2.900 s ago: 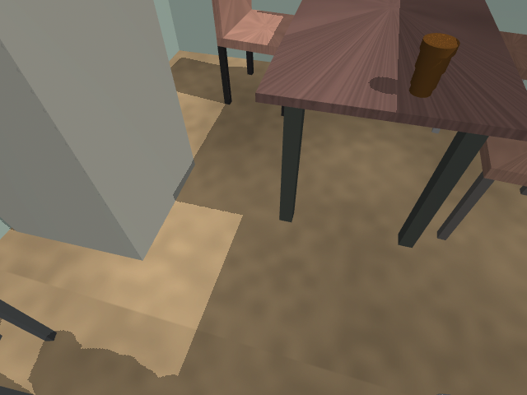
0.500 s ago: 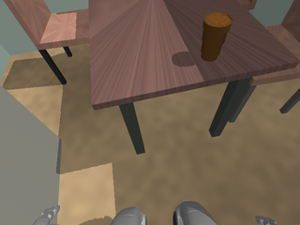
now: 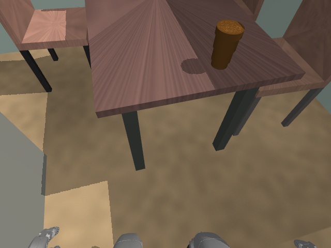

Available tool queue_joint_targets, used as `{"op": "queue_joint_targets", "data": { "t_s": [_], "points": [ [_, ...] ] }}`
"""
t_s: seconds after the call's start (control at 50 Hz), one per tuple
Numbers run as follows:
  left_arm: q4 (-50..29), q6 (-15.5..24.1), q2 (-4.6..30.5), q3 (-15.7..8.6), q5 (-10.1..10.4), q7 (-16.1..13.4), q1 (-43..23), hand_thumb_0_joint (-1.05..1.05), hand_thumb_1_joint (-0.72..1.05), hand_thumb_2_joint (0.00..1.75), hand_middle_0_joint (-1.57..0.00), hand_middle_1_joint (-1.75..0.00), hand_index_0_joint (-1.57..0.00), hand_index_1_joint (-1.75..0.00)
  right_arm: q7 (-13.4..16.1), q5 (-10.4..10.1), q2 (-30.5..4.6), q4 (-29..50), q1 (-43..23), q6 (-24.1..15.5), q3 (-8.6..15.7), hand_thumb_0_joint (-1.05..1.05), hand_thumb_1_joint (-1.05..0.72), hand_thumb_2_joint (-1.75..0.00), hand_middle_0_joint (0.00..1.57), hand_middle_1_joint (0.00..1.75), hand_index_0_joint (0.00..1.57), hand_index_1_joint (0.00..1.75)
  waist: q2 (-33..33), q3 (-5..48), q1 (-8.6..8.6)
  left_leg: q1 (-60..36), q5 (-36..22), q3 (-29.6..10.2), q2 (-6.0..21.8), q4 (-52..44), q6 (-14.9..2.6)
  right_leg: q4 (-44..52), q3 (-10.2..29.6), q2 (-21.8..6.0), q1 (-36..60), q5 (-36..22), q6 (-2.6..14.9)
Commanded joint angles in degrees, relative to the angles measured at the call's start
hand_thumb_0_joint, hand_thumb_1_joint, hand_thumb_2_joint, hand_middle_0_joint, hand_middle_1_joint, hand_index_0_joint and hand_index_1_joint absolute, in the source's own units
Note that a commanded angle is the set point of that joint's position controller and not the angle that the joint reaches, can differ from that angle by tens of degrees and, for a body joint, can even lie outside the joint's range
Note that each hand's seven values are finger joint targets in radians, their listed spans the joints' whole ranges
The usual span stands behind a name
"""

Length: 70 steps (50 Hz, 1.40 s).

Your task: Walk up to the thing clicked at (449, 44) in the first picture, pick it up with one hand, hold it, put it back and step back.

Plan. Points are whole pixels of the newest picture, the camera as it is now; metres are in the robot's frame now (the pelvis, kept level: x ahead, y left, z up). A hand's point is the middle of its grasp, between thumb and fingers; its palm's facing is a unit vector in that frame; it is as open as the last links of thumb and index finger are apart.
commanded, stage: walk up
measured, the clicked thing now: (224, 47) +0.69 -0.19 +0.06
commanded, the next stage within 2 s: stand in 1.58 s
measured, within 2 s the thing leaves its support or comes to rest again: neither
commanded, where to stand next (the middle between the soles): +0.06 +0.00 m, yaw +2 degrees
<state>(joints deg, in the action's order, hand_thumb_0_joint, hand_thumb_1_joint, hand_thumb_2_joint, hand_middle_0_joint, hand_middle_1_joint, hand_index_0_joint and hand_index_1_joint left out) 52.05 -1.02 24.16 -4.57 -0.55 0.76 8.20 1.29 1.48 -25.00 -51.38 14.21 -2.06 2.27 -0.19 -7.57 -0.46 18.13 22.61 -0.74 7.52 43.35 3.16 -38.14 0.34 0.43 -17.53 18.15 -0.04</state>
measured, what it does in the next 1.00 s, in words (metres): stands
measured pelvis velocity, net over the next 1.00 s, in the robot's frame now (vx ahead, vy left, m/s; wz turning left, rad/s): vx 0.02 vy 0.00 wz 0.02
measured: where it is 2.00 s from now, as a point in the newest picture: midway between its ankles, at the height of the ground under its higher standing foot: outside the picture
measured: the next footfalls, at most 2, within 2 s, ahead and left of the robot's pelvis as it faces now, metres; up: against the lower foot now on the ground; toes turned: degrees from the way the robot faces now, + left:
none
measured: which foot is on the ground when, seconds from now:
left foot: down 0.00-1.00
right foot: down 0.00-1.00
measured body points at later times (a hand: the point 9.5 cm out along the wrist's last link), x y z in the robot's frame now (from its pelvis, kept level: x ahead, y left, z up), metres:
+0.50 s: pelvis +0.01 -0.01 +0.02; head +0.01 -0.02 +0.47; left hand +0.07 +0.30 -0.10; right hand +0.08 -0.31 -0.12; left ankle +0.02 +0.15 -0.71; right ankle +0.03 -0.14 -0.71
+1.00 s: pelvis +0.02 +0.00 +0.03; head +0.02 +0.00 +0.48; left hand +0.12 +0.30 -0.10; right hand +0.11 -0.30 -0.10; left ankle +0.02 +0.15 -0.71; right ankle +0.03 -0.14 -0.71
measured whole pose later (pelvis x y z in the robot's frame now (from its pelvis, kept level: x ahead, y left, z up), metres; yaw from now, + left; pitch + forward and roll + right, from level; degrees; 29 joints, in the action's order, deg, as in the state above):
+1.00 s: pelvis +0.02 +0.00 +0.03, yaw +1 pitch -2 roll +0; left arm 65.1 0.0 19.8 -1.5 -0.1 0.5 2.2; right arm -0.1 0.7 -20.1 -64.0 5.1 -1.3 0.5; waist -0.2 -2.8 -0.2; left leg 8.4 12.2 -2.0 2.3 22.9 2.4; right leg -22.2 0.5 -1.8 -8.0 11.9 -1.9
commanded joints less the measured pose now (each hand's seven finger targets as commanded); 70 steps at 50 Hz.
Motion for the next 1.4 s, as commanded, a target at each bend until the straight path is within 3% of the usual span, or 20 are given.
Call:
{"op": "queue_joint_targets", "data": {
  "t_s": [0.0,0.02,0.04,0.06,0.1,0.12,0.14,0.16,0.18,0.2,0.24,0.28,0.32,0.36,0.4,0.48,0.54,0.84,1.04,1.38],
  "points": [
    [-1.9,2.9,15.9,-3.2,-0.8,-0.9,4.1,0.0,0.9,0.9,-0.2,-0.3,-0.2,-0.3,0.9,-1.5,-7.4,5.8,-2.7,-0.2,1.3,0.0,-0.9,-0.9,0.2,0.3,0.2,0.3,-7.2,13.8,3.2,10.7,12.2,0.5,-5.3,8.9,-4.36,13.8,25.4,-19.9,13.9,-11.8,14.78],
    [-3.0,2.8,16.8,-3.0,-1.1,-0.6,0.8,0.0,0.9,0.9,-0.2,-0.3,-0.2,-0.3,1.0,-1.2,-9.6,4.2,-2.0,-0.1,2.2,0.0,-0.9,-0.9,0.2,0.3,0.2,0.3,-8.3,10.5,2.17,4.9,15.3,-1.1,-4.4,11.1,-4.27,14.3,27.2,-21.5,4.5,-8.2,17.1],
    [-3.1,2.5,15.2,-2.6,-1.0,-0.5,-1.4,0.0,0.9,0.9,-0.2,-0.3,-0.2,-0.3,0.6,-1.2,-10.2,3.2,-1.6,-0.4,2.5,0.0,-0.9,-0.9,0.2,0.3,0.2,0.3,-8.1,7.1,0.62,2.3,14.7,-1.7,-4.0,7.6,-4.65,14.3,22.3,-18.6,-1.0,-4.7,15.3],
    [-3.4,2.4,13.8,-1.9,-1.0,-0.4,-3.4,0.0,0.9,0.9,-0.2,-0.3,-0.2,-0.3,0.2,-1.7,-10.4,2.2,-0.3,-0.8,2.5,0.0,-0.9,-0.9,0.2,0.3,0.2,0.3,-6.7,6.3,-0.97,0.3,10.1,-0.4,-4.2,0.7,-5.14,12.8,15.7,-14.6,-1.6,-3.2,12.02],
    [-2.8,2.2,11.5,-1.0,-0.6,-0.6,-6.1,0.0,0.9,0.9,-0.2,-0.3,-0.2,-0.3,-0.2,-1.7,-8.8,-1.0,3.5,-1.0,2.3,0.0,-0.9,-0.9,0.2,0.3,0.2,0.3,-6.1,5.9,-2.61,-5.3,-6.7,1.8,-4.9,-10.6,-4.7,8.8,8.4,-9.0,-4.3,-1.6,6.95],
    [-2.8,2.1,10.4,-0.6,-0.3,-0.4,-6.5,0.0,0.9,0.9,-0.2,-0.3,-0.2,-0.3,-0.2,-1.1,-9.4,-1.8,4.1,-1.0,2.6,0.0,-0.9,-0.9,0.2,0.3,0.2,0.3,-4.4,6.2,-2.78,-7.1,-9.4,-1.4,-3.5,-14.3,-5.29,5.7,6.8,-7.1,-6.3,-1.6,5.4],
    [-2.8,2.0,9.5,-0.2,0.1,-0.3,-5.9,0.0,0.9,0.9,-0.2,-0.3,-0.2,-0.3,0.0,-0.5,-11.1,-1.5,3.5,-1.2,2.9,0.0,-0.9,-0.9,0.2,0.3,0.2,0.3,-2.2,7.1,-2.35,-7.5,-7.5,-9.0,0.4,-18.1,-7.67,1.3,5.5,-5.0,-7.3,-2.6,3.79],
    [-1.8,1.6,7.7,0.2,0.3,-0.1,-3.3,0.0,0.9,0.9,-0.2,-0.3,-0.2,-0.3,0.0,0.0,-13.0,-0.5,0.5,-1.5,2.9,0.0,-0.9,-0.9,0.2,0.3,0.2,0.3,1.0,7.3,-0.5,-5.3,0.7,-19.1,6.2,-23.3,-10.85,-1.7,3.4,-2.0,-7.8,3.8,2.05],
    [0.1,1.3,9.3,-0.4,0.5,-0.2,-1.1,0.0,0.9,0.9,-0.2,-0.3,-0.2,-0.3,-0.4,-0.2,-15.1,0.0,-3.2,-1.4,3.0,0.0,-0.9,-0.9,0.2,0.3,0.2,0.3,3.5,4.9,1.31,4.1,12.9,-21.5,10.0,-26.3,-13.88,-4.0,0.4,-1.3,-1.2,11.5,1.98],
    [1.5,1.5,9.4,-0.7,0.1,-0.2,1.2,0.0,0.9,0.9,-0.2,-0.3,-0.2,-0.3,-0.7,-0.1,-15.1,0.5,-7.2,-1.0,2.9,0.0,-0.9,-0.9,0.2,0.3,0.2,0.3,3.8,3.2,3.09,8.7,16.7,-19.6,9.3,-25.6,-13.31,-2.0,0.8,-2.2,4.2,11.4,2.19],
    [3.0,2.5,9.2,-0.8,-0.2,0.0,1.6,0.0,0.9,0.9,-0.2,-0.3,-0.2,-0.3,-1.0,-0.3,-11.0,-0.1,-8.5,-0.5,1.7,0.0,-0.9,-0.9,0.2,0.3,0.2,0.3,0.9,2.3,3.41,8.5,11.7,-7.5,0.1,-19.4,-7.19,11.0,7.6,-4.7,5.2,9.5,3.98],
    [2.5,3.0,11.7,-1.1,-0.1,-0.1,-2.0,0.0,0.9,0.9,-0.2,-0.3,-0.2,-0.3,-1.1,-0.4,-9.2,-1.8,-5.4,-0.5,1.3,0.0,-0.9,-0.9,0.2,0.3,0.2,0.3,-0.9,2.0,0.46,2.3,3.3,-2.0,-5.2,-12.1,-4.37,17.6,16.5,-9.7,-1.9,13.4,6.23],
    [2.5,2.8,10.9,-0.6,0.0,-0.2,-5.0,0.0,0.9,0.9,-0.2,-0.3,-0.2,-0.3,-1.4,-0.5,-9.3,-3.9,-3.1,-0.6,1.3,0.0,-0.9,-0.9,0.2,0.3,0.2,0.3,2.0,3.5,-1.11,-3.3,2.8,-3.6,-4.1,-16.3,-5.09,17.9,13.2,-8.8,-4.7,16.5,5.36],
    [3.3,2.8,9.5,-0.1,0.0,-0.2,-5.5,0.0,0.9,0.9,-0.2,-0.3,-0.2,-0.3,-1.5,-0.6,-9.4,-4.4,-4.6,-0.7,1.4,0.0,-0.9,-0.9,0.2,0.3,0.2,0.3,1.0,4.1,-0.18,-2.5,2.3,-7.2,-1.8,-19.6,-6.02,15.6,8.3,-5.3,-1.6,10.5,3.68],
    [4.5,3.2,9.0,0.1,0.0,-0.2,-4.4,0.0,0.9,0.9,-0.2,-0.3,-0.2,-0.3,-1.4,-0.9,-8.8,-4.8,-5.8,-0.9,0.8,0.0,-0.9,-0.9,0.2,0.3,0.2,0.3,-1.4,5.8,0.94,-1.9,-3.3,-6.6,-1.5,-19.4,-5.86,15.5,7.6,-5.4,3.3,3.1,3.28],
    [5.7,3.5,9.5,0.3,0.3,-0.6,-5.3,0.0,0.9,0.9,-0.2,-0.3,-0.2,-0.3,-1.0,-1.3,-7.9,-6.2,-5.3,-1.0,0.5,0.0,-0.9,-0.9,0.2,0.3,0.2,0.3,-3.8,9.6,0.0,-7.1,-16.9,-3.2,-2.5,-17.4,-4.37,15.6,7.7,-7.7,6.2,-10.4,3.21],
    [6.4,3.3,8.7,0.4,0.5,-0.8,-6.0,0.0,0.9,0.9,-0.2,-0.3,-0.2,-0.3,-0.9,-1.2,-7.9,-7.0,-6.2,-0.8,0.4,0.0,-0.9,-0.9,0.2,0.3,0.2,0.3,-2.7,11.0,0.19,-8.5,-20.8,-3.4,-1.8,-18.1,-4.63,15.2,5.6,-7.2,8.0,-14.6,2.51],
    [9.3,2.4,7.9,1.0,0.3,-0.8,-8.7,0.0,0.9,0.9,-0.2,-0.3,-0.2,-0.3,-0.7,-1.0,-8.0,-9.2,-10.9,-0.2,0.6,0.0,-0.9,-0.9,0.2,0.3,0.2,0.3,1.7,9.9,0.5,-9.2,-21.2,-3.6,-0.7,-23.6,-4.42,18.0,3.3,-6.8,11.8,-15.0,1.48],
    [10.1,2.3,7.6,1.0,0.0,-0.7,-8.9,0.0,0.9,0.9,-0.2,-0.3,-0.2,-0.3,-0.9,-0.9,-7.6,-9.5,-11.9,-0.1,0.5,0.0,-0.9,-0.9,0.2,0.3,0.2,0.3,1.3,9.3,0.48,-9.4,-17.6,-4.1,-0.8,-25.9,-4.19,19.8,3.2,-6.6,12.2,-11.9,0.85],
    [10.4,2.3,7.4,0.6,-0.1,-0.9,-7.0,0.0,0.9,0.9,-0.2,-0.3,-0.2,-0.3,-0.8,-0.9,-7.2,-10.2,-11.2,0.2,0.6,0.0,-0.9,-0.9,0.2,0.3,0.2,0.3,0.4,9.1,0.35,-10.4,-19.5,-4.0,-1.3,-25.5,-4.09,20.6,2.3,-6.7,12.3,-12.9,0.73]
  ]
}}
